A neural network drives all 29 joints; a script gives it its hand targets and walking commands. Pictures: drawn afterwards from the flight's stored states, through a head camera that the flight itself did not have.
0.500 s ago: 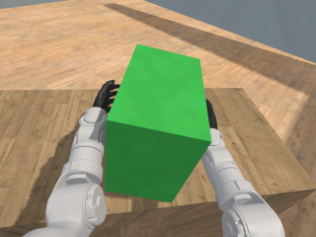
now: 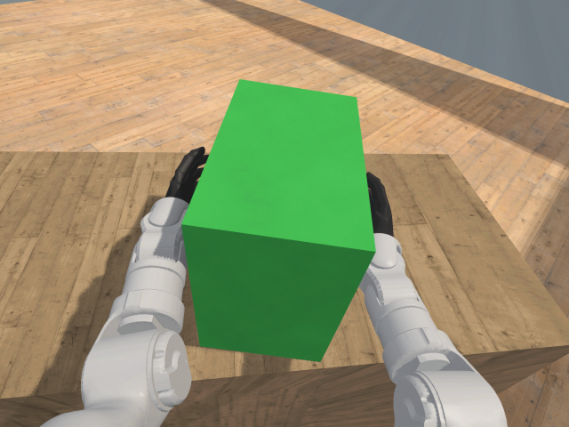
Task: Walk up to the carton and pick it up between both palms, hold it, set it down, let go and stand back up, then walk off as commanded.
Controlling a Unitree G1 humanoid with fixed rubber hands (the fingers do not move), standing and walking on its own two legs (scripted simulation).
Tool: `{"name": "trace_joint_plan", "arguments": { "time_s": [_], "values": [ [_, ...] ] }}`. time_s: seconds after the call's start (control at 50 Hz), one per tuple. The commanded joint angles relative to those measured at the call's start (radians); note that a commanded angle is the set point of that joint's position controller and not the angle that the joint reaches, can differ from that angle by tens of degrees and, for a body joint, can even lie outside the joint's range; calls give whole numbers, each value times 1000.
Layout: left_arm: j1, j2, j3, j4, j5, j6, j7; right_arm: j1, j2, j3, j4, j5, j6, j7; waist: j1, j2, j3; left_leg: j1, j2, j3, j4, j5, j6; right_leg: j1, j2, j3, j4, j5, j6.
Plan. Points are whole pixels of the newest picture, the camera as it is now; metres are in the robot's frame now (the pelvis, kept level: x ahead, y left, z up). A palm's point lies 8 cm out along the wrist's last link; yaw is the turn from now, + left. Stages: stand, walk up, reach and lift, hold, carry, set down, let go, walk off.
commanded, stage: set down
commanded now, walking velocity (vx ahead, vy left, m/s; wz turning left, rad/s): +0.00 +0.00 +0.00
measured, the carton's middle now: (279, 219) +0.42 +0.01 +0.08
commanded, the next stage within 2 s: none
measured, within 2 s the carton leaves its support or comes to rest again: neither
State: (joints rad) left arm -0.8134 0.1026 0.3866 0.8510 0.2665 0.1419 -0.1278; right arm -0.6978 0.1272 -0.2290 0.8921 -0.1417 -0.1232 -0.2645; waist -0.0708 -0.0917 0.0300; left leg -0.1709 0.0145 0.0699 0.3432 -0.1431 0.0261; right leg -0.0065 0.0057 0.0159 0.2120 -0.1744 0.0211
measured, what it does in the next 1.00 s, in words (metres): stands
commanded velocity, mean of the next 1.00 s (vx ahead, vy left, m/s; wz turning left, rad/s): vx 0.00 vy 0.00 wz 0.00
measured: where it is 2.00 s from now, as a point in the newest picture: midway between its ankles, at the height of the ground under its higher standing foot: outside the picture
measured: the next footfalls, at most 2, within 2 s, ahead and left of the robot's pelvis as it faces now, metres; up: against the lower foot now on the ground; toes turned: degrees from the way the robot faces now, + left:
none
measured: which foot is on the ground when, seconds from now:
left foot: down 0.00-1.00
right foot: down 0.00-1.00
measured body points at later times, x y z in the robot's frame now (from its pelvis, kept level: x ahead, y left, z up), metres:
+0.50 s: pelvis -0.01 +0.01 +0.00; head +0.01 +0.04 +0.45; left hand +0.42 +0.18 +0.10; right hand +0.37 -0.14 +0.09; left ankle +0.03 +0.09 -0.75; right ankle -0.04 -0.14 -0.75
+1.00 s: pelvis -0.04 +0.02 -0.01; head -0.03 +0.06 +0.44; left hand +0.37 +0.20 +0.09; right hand +0.33 -0.13 +0.08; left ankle +0.03 +0.09 -0.75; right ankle -0.04 -0.14 -0.75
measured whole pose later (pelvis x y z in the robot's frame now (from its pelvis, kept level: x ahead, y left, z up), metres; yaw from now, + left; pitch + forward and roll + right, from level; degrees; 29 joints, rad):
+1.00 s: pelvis -0.04 +0.02 -0.01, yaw +0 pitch -2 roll -3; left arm -0.61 0.25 0.09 0.56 -0.10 0.33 -0.01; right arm -0.55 0.08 -0.16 0.59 0.19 0.21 -0.33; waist -0.07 -0.07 0.03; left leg -0.27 0.02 0.07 0.45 -0.14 0.05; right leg -0.12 0.00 0.02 0.34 -0.18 0.04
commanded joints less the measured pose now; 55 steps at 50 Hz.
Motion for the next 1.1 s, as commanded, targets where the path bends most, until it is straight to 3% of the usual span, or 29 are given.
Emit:
{"name": "trace_joint_plan", "arguments": {
  "time_s": [0.0,0.1,0.14,0.18,0.2,0.24,0.28,0.32,0.34,0.38,0.44,0.46,0.52,0.54,0.58,0.6,0.62,0.64,0.7,0.72,0.74,0.76,0.8,0.82,0.9,0.92,1.0,1.02,1.08],
  "values": [
    [-503,-67,-190,-52,-15,-61,-43,-408,72,39,-17,26,-59,55,-22,227,-434,268,-28,79,8,362,-106,-28,39,-99,-8,278,10],
    [-510,271,-195,-128,-183,-50,82,-360,-225,30,-124,174,-4,-53,-69,198,-436,227,-24,65,23,262,-92,-81,46,-92,4,266,18],
    [-485,272,-217,-171,-253,-29,104,-383,-180,91,-227,226,17,-63,-34,186,-518,222,-23,65,49,301,-87,-62,42,-69,38,348,19],
    [-442,280,-217,-232,-286,-7,119,-377,-179,124,-295,270,33,-80,-24,203,-597,264,-22,54,82,381,-94,-53,44,-63,66,438,21],
    [-499,288,-233,-288,-314,-4,132,-423,-191,124,-336,283,42,-82,-41,214,-659,284,-18,50,102,427,-101,-60,49,-68,77,456,16],
    [-420,280,-225,-358,-333,24,131,-404,-182,186,-442,314,39,-97,1,185,-733,317,-18,44,138,522,-101,-31,54,-63,96,572,25],
    [-400,314,-197,-421,-317,57,125,-360,-212,166,-451,310,51,-116,-15,185,-733,313,-14,43,146,551,-107,-30,52,-68,117,625,41],
    [-299,306,-172,-500,-308,85,118,-271,-200,216,-502,335,58,-120,14,170,-736,338,-16,43,155,605,-105,-1,49,-54,121,692,53],
    [-376,302,-202,-478,-315,86,117,-331,-224,182,-477,326,77,-116,-20,191,-731,328,-16,32,152,553,-103,-61,48,-66,113,603,52],
    [-226,296,-199,-586,-314,125,103,-194,-220,212,-521,334,89,-117,-17,181,-694,393,-8,24,165,659,-116,-24,58,-71,111,653,52],
    [-206,316,-163,-574,-296,162,88,-173,-231,185,-528,330,122,-117,-9,149,-591,376,-10,26,130,538,-103,-46,57,-75,87,524,57],
    [-154,319,-164,-633,-298,174,84,-129,-228,208,-580,346,130,-113,9,159,-598,396,-8,24,129,546,-101,-13,55,-70,85,511,56],
    [-225,333,-185,-617,-323,178,80,-191,-237,167,-587,337,165,-101,-9,164,-538,372,-2,13,112,440,-98,-93,61,-84,66,369,45],
    [-244,325,-202,-664,-336,164,88,-209,-234,163,-615,346,172,-91,-7,200,-559,383,4,10,109,395,-106,-123,57,-79,67,308,36],
    [-176,334,-185,-681,-334,169,90,-151,-217,180,-644,348,187,-82,24,178,-525,370,9,8,97,338,-95,-105,57,-72,66,300,31],
    [-287,342,-214,-583,-358,150,96,-251,-228,134,-589,331,211,-77,-4,179,-493,305,9,8,75,213,-89,-169,51,-78,57,179,21],
    [-220,339,-225,-663,-378,154,96,-193,-207,166,-655,350,214,-74,10,168,-518,327,13,14,68,233,-82,-132,47,-70,64,244,18],
    [-292,342,-238,-552,-390,132,97,-250,-209,124,-586,314,228,-71,-8,172,-504,283,14,11,65,121,-80,-193,46,-76,64,126,21],
    [-279,356,-271,-524,-417,130,120,-235,-191,94,-585,307,261,-65,-8,178,-448,241,20,-3,27,-33,-73,-202,31,-67,63,57,7],
    [-389,376,-284,-389,-430,125,120,-340,-202,76,-511,293,283,-59,-8,169,-410,173,19,-6,18,-148,-62,-253,25,-62,65,-51,4],
    [-326,375,-292,-469,-432,125,130,-261,-187,86,-551,303,282,-54,-3,190,-446,212,25,-13,17,-116,-66,-227,26,-60,78,12,0],
    [-371,381,-291,-415,-444,124,133,-297,-187,69,-517,296,291,-57,-15,178,-416,177,22,-14,15,-158,-66,-250,25,-61,73,-37,-3],
    [-304,400,-284,-425,-452,120,130,-262,-172,92,-588,310,282,-57,5,177,-461,191,18,-13,29,-91,-65,-201,18,-50,81,34,-3],
    [-364,403,-302,-420,-462,123,134,-306,-196,45,-560,284,291,-60,-21,189,-467,186,27,-19,35,-129,-71,-235,22,-57,86,1,-1],
    [-303,411,-276,-487,-451,123,131,-222,-193,72,-592,320,288,-54,5,205,-481,237,29,-20,44,-42,-80,-228,24,-49,89,52,-5],
    [-222,405,-261,-571,-437,135,133,-146,-191,92,-646,325,276,-59,18,201,-515,274,31,-27,51,9,-84,-199,27,-52,91,111,3],
    [-132,396,-240,-544,-409,168,95,-55,-197,104,-646,327,277,-76,21,189,-457,279,20,-14,59,101,-78,-169,28,-54,83,153,4],
    [-56,390,-229,-647,-403,176,93,18,-180,145,-701,360,271,-72,48,198,-471,324,22,-15,65,141,-85,-142,32,-55,85,187,5],
    [50,384,-206,-759,-380,201,68,122,-211,162,-784,366,260,-80,47,207,-472,378,23,-15,82,272,-94,-120,41,-59,86,246,1]
  ]
}}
